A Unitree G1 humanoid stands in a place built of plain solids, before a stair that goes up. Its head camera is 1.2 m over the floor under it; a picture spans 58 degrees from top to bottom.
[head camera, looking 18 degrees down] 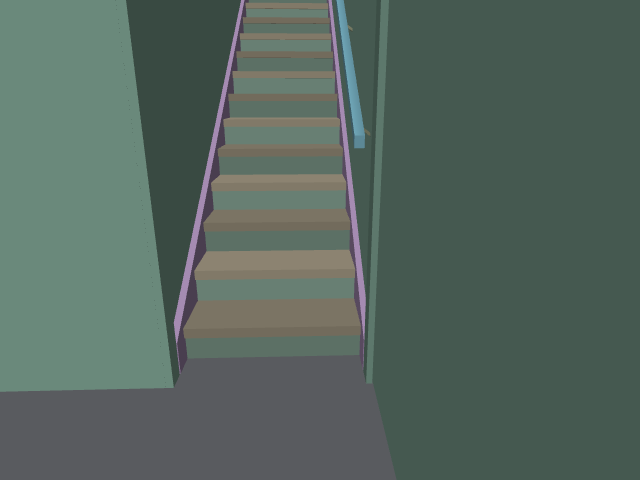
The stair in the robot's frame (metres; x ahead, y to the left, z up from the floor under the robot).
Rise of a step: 0.18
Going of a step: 0.28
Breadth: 0.84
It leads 2 degrees to the left of straight ahead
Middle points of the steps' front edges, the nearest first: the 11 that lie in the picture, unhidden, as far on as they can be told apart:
1.82 0.22 0.17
2.11 0.23 0.35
2.39 0.24 0.53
2.67 0.25 0.71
2.95 0.26 0.88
3.24 0.27 1.06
3.52 0.28 1.24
3.80 0.29 1.42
4.09 0.30 1.60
4.37 0.31 1.78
4.65 0.33 1.95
